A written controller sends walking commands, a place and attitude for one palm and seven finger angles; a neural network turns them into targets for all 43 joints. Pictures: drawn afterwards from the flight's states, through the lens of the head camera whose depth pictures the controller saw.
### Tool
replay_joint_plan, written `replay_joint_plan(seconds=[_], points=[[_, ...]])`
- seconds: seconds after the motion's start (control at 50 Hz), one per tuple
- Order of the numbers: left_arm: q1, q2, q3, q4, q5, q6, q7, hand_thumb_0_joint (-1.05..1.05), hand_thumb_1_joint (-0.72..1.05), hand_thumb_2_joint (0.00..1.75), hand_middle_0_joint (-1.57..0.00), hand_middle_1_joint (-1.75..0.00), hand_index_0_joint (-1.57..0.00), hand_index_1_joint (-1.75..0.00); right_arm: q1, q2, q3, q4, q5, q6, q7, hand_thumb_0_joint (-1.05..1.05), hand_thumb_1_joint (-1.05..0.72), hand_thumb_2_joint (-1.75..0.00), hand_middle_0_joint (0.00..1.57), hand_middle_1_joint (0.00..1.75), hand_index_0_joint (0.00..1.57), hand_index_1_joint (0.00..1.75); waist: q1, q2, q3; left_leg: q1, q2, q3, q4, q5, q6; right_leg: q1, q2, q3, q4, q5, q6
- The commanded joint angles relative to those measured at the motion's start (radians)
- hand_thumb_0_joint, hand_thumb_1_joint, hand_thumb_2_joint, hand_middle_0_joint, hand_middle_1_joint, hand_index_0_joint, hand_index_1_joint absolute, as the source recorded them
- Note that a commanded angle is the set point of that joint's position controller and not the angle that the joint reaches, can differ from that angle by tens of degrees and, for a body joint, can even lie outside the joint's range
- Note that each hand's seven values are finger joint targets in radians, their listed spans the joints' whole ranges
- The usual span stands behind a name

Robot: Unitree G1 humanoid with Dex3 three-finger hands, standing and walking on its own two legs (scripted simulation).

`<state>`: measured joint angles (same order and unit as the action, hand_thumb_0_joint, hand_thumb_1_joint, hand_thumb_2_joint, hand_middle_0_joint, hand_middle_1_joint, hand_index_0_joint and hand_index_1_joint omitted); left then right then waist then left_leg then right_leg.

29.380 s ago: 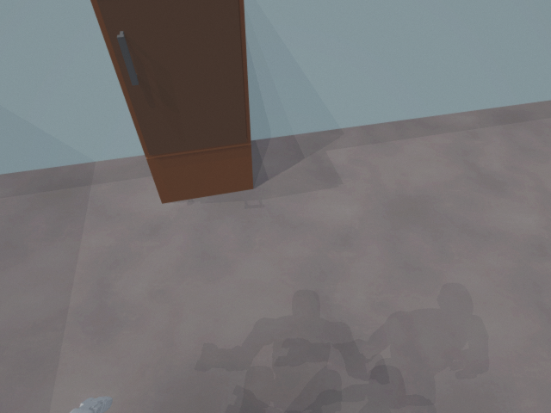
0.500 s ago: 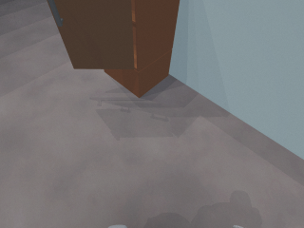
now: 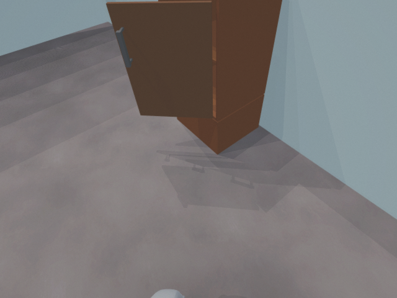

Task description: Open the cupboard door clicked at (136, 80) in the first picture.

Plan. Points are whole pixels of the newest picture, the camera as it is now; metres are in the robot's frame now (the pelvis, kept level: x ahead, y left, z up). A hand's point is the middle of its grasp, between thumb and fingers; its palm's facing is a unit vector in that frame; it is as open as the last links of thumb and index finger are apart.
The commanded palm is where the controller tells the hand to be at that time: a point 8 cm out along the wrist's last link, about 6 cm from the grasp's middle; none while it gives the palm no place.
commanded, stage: take the last steps up to it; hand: left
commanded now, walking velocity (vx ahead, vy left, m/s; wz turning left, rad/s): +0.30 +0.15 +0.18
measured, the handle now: (125, 47) +1.08 +0.41 -0.02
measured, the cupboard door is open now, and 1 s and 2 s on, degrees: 45 45 45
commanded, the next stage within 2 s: come to a stop and stand still in 1.18 s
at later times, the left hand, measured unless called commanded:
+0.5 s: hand (87, 286) +0.17 +0.30 -0.18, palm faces +0.13 -0.97 -0.21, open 7.4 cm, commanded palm none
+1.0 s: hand (106, 208) +0.37 +0.31 -0.16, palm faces +0.10 -0.97 -0.22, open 7.1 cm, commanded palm none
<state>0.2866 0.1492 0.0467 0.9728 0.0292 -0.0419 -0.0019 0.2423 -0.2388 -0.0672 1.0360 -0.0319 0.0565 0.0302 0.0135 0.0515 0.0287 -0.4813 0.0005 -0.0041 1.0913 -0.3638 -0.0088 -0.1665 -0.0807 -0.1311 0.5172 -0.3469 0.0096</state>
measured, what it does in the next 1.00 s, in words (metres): walks ahead: left foot, then right foot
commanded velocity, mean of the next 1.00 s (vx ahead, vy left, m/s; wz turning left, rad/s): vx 0.29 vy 0.11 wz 0.00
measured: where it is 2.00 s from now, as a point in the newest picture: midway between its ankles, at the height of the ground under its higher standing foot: (176, 246)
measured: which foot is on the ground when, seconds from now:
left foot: up 0.00-0.28, down 0.30-0.78, up 0.80-1.00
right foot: down 0.00-0.30, up 0.32-0.74, down 0.76-1.00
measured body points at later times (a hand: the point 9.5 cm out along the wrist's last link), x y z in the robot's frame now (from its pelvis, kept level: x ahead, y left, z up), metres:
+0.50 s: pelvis +0.17 +0.11 +0.00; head +0.20 +0.11 +0.45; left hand +0.17 +0.35 -0.16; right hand +0.26 -0.12 -0.15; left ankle +0.19 +0.19 -0.74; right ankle +0.14 -0.01 -0.65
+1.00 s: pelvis +0.35 +0.12 +0.01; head +0.38 +0.12 +0.46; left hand +0.37 +0.37 -0.14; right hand +0.37 -0.11 -0.15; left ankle +0.37 +0.27 -0.68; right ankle +0.32 +0.01 -0.74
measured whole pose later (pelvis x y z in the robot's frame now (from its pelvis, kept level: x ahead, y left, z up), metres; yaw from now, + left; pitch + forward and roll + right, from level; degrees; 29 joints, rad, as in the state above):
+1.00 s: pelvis +0.35 +0.12 +0.01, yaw +3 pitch +1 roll +0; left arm 0.28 0.18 0.07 1.03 0.02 -0.07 0.01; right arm 0.27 -0.18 -0.05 1.07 -0.02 -0.01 0.02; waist -0.01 0.00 0.04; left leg -0.51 0.08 0.04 0.93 -0.27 -0.03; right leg -0.14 -0.05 -0.14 0.37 -0.25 -0.01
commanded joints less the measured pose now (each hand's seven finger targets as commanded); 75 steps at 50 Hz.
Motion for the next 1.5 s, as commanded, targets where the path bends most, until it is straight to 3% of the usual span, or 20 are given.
replay_joint_plan(seconds=[0.0, 0.18, 0.24, 0.26, 0.28, 0.3, 0.38, 0.44, 0.7, 0.72, 0.76, 0.82, 0.9, 1.08, 1.12, 1.14, 1.18, 1.24, 1.32, 1.48], points=[[0.088, 0.161, 0.034, -0.002, -0.007, -0.036, 0.017, 0.00, 0.90, 0.90, -0.20, -0.30, -0.20, -0.30, -0.119, -0.024, -0.008, -0.109, 0.009, -0.040, 0.015, 0.00, -0.90, -0.90, 0.20, 0.30, 0.20, 0.30, 0.018, -0.224, 0.092, -0.219, 0.070, 0.003, 0.032, 0.141, -0.036, 0.078, -0.262, 0.153, -0.339, 0.222, -0.075], [0.167, 0.194, 0.036, 0.083, 0.005, -0.034, 0.022, 0.00, 0.90, 0.90, -0.20, -0.30, -0.20, -0.30, -0.212, 0.017, 0.022, -0.136, 0.017, -0.064, 0.030, 0.00, -0.90, -0.90, 0.20, 0.30, 0.20, 0.30, 0.043, -0.255, 0.071, -0.058, 0.046, 0.123, -0.412, 0.134, -0.005, 0.163, -0.277, -0.003, -0.222, 0.534, -0.068], [0.107, 0.212, 0.045, 0.073, -0.001, -0.026, 0.019, 0.00, 0.90, 0.90, -0.20, -0.30, -0.20, -0.30, 0.052, -0.045, 0.004, -0.061, 0.008, -0.083, 0.011, 0.00, -0.90, -0.90, 0.20, 0.30, 0.20, 0.30, -0.087, -0.195, -0.048, 0.356, -0.026, 0.175, -0.578, 0.162, 0.030, 0.030, -0.236, -0.076, 0.076, 0.632, -0.035], [0.126, 0.173, 0.038, 0.060, -0.009, -0.023, 0.009, 0.00, 0.90, 0.90, -0.20, -0.30, -0.20, -0.30, 0.207, -0.142, -0.019, -0.021, 0.000, -0.089, -0.004, 0.00, -0.90, -0.90, 0.20, 0.30, 0.20, 0.30, -0.145, -0.014, -0.176, 0.590, 0.075, 0.076, -0.573, 0.190, 0.061, -0.101, -0.168, -0.101, 0.315, 0.398, -0.011], [0.150, 0.104, 0.025, 0.033, -0.021, -0.017, 0.000, 0.00, 0.90, 0.90, -0.20, -0.30, -0.20, -0.30, 0.302, -0.251, -0.050, -0.002, -0.006, -0.097, -0.021, 0.00, -0.90, -0.90, 0.20, 0.30, 0.20, 0.30, -0.160, 0.267, -0.268, 0.745, 0.344, -0.347, -0.663, 0.270, 0.171, -0.372, 0.006, -0.087, 0.633, -0.253, 0.029], [0.061, 0.097, 0.014, -0.005, -0.018, -0.009, 0.009, 0.00, 0.90, 0.90, -0.20, -0.30, -0.20, -0.30, 0.316, -0.262, -0.048, 0.004, 0.008, -0.086, -0.039, 0.00, -0.90, -0.90, 0.20, 0.30, 0.20, 0.30, -0.164, 0.221, -0.267, 0.705, 0.384, -0.392, -0.755, 0.269, 0.215, -0.436, -0.003, 0.057, 0.796, -0.282, -0.008], [0.021, 0.081, 0.021, 0.024, -0.004, 0.008, 0.001, 0.00, 0.90, 0.90, -0.20, -0.30, -0.20, -0.30, 0.047, -0.081, 0.005, -0.066, 0.004, -0.103, -0.050, 0.00, -0.90, -0.90, 0.20, 0.30, 0.20, 0.30, -0.041, 0.109, -0.007, 0.272, 0.312, -0.198, -0.866, 0.067, 0.187, -0.432, -0.089, 0.109, 0.814, -0.041, -0.023], [0.059, 0.053, 0.017, 0.035, -0.001, 0.023, -0.004, 0.00, 0.90, 0.90, -0.20, -0.30, -0.20, -0.30, 0.053, -0.055, 0.012, -0.050, 0.005, -0.124, -0.051, 0.00, -0.90, -0.90, 0.20, 0.30, 0.20, 0.30, 0.005, 0.020, 0.001, 0.217, 0.279, -0.100, -0.906, 0.171, 0.187, -0.379, -0.079, 0.093, 0.698, 0.012, -0.013], [-0.079, 0.089, 0.023, -0.062, 0.001, 0.009, -0.012, 0.00, 0.90, 0.90, -0.20, -0.30, -0.20, -0.30, 0.131, -0.062, 0.011, 0.012, 0.001, -0.118, -0.040, 0.00, -0.90, -0.90, 0.20, 0.30, 0.20, 0.30, 0.025, -0.061, 0.028, 0.285, 0.217, 0.023, -0.758, 0.277, 0.163, -0.100, 0.004, 0.023, 0.040, 0.136, -0.024], [0.028, 0.120, 0.032, -0.027, 0.002, -0.001, -0.009, 0.00, 0.90, 0.90, -0.20, -0.30, -0.20, -0.30, 0.126, -0.050, 0.016, 0.015, 0.007, -0.120, -0.038, 0.00, -0.90, -0.90, 0.20, 0.30, 0.20, 0.30, 0.071, -0.110, -0.027, 0.227, 0.152, 0.075, -0.601, 0.289, 0.121, 0.077, -0.003, 0.056, -0.031, 0.161, -0.043], [0.231, 0.282, 0.066, 0.032, -0.005, -0.014, 0.003, 0.00, 0.90, 0.90, -0.20, -0.30, -0.20, -0.30, 0.122, -0.024, 0.015, -0.032, 0.016, -0.122, -0.027, 0.00, -0.90, -0.90, 0.20, 0.30, 0.20, 0.30, 0.119, -0.395, -0.131, -0.151, -0.030, 0.154, -0.086, -0.238, 0.023, 0.412, -0.405, 0.615, -0.238, 0.236, -0.237], [0.098, 0.169, 0.038, 0.007, -0.012, -0.021, 0.022, 0.00, 0.90, 0.90, -0.20, -0.30, -0.20, -0.30, 0.005, -0.018, 0.008, -0.032, 0.011, -0.105, -0.028, 0.00, -0.90, -0.90, 0.20, 0.30, 0.20, 0.30, 0.062, -0.177, 0.025, -0.205, 0.075, -0.018, 0.079, -0.047, 0.011, 0.164, -0.343, 0.456, -0.274, 0.309, -0.208], [0.051, 0.122, 0.022, 0.015, -0.011, -0.042, 0.014, 0.00, 0.90, 0.90, -0.20, -0.30, -0.20, -0.30, 0.075, 0.043, 0.016, -0.001, 0.011, -0.080, -0.013, 0.00, -0.90, -0.90, 0.20, 0.30, 0.20, 0.30, -0.006, -0.171, -0.006, -0.065, 0.087, 0.043, -0.094, 0.095, -0.026, 0.052, -0.214, 0.155, -0.303, 0.428, -0.139], [0.048, 0.185, 0.040, 0.068, -0.003, -0.028, 0.008, 0.00, 0.90, 0.90, -0.20, -0.30, -0.20, -0.30, 0.016, 0.021, 0.012, -0.042, 0.010, -0.102, 0.000, 0.00, -0.90, -0.90, 0.20, 0.30, 0.20, 0.30, -0.018, -0.190, 0.014, 0.187, 0.025, 0.125, -0.560, 0.194, -0.005, -0.015, -0.201, 0.093, -0.195, 0.302, -0.111], [0.059, 0.143, 0.030, 0.062, -0.008, -0.015, 0.005, 0.00, 0.90, 0.90, -0.20, -0.30, -0.20, -0.30, 0.212, -0.089, -0.010, 0.009, 0.000, -0.116, -0.015, 0.00, -0.90, -0.90, 0.20, 0.30, 0.20, 0.30, -0.098, 0.036, -0.089, 0.501, 0.107, 0.019, -0.638, 0.254, 0.028, -0.172, -0.090, 0.007, 0.133, 0.167, -0.059], [0.098, 0.086, 0.019, 0.047, -0.018, -0.013, 0.004, 0.00, 0.90, 0.90, -0.20, -0.30, -0.20, -0.30, 0.303, -0.191, -0.033, 0.022, -0.010, -0.118, -0.031, 0.00, -0.90, -0.90, 0.20, 0.30, 0.20, 0.30, -0.114, 0.293, -0.168, 0.640, 0.344, -0.287, -0.711, 0.339, 0.126, -0.358, 0.045, -0.061, 0.426, -0.240, -0.014], [0.014, 0.092, 0.011, 0.018, -0.010, -0.008, 0.014, 0.00, 0.90, 0.90, -0.20, -0.30, -0.20, -0.30, 0.242, -0.164, -0.016, 0.000, 0.000, -0.101, -0.048, 0.00, -0.90, -0.90, 0.20, 0.30, 0.20, 0.30, -0.099, 0.166, -0.123, 0.505, 0.392, -0.294, -0.805, 0.280, 0.208, -0.428, 0.010, 0.079, 0.706, -0.243, -0.045], [0.015, 0.076, 0.011, 0.049, -0.006, 0.007, 0.002, 0.00, 0.90, 0.90, -0.20, -0.30, -0.20, -0.30, 0.091, -0.060, 0.019, -0.042, 0.005, -0.115, -0.057, 0.00, -0.90, -0.90, 0.20, 0.30, 0.20, 0.30, -0.028, 0.076, 0.007, 0.274, 0.319, -0.157, -0.862, 0.272, 0.176, -0.399, -0.046, 0.118, 0.716, -0.054, -0.027], [0.090, 0.033, -0.006, 0.077, -0.019, 0.034, 0.016, 0.00, 0.90, 0.90, -0.20, -0.30, -0.20, -0.30, 0.034, -0.027, 0.041, -0.039, 0.008, -0.128, -0.073, 0.00, -0.90, -0.90, 0.20, 0.30, 0.20, 0.30, 0.027, -0.034, -0.052, 0.232, 0.295, -0.027, -0.821, 0.717, 0.163, -0.230, -0.030, 0.137, 0.483, 0.022, 0.008], [-0.021, 0.091, 0.014, -0.005, -0.008, 0.086, 0.024, 0.00, 0.90, 0.90, -0.20, -0.30, -0.20, -0.30, 0.036, -0.088, 0.004, -0.016, 0.004, -0.063, -0.089, 0.00, -0.90, -0.90, 0.20, 0.30, 0.20, 0.30, -0.016, 0.080, -0.029, 0.284, 0.343, -0.071, -0.739, 0.752, 0.185, -0.183, 0.028, 0.096, 0.250, -0.054, -0.004]])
